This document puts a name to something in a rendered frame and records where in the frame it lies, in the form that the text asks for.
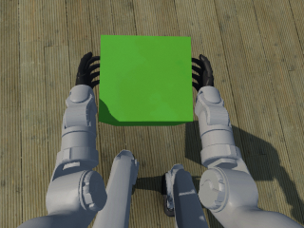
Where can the robot right upper arm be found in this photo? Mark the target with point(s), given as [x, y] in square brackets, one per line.
[232, 197]

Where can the right robot hand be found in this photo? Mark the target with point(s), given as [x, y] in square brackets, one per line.
[205, 77]

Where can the right robot shin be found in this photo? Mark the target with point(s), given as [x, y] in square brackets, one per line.
[170, 203]

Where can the left robot hand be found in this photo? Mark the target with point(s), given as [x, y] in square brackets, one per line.
[84, 75]

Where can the left robot forearm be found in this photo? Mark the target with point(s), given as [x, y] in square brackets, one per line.
[78, 140]

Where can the robot left thigh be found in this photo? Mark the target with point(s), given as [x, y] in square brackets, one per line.
[116, 211]

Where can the carton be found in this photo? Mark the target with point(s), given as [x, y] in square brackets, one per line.
[145, 80]

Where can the right robot forearm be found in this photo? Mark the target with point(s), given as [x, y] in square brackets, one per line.
[216, 133]

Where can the robot left upper arm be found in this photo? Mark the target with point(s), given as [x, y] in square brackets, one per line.
[73, 200]

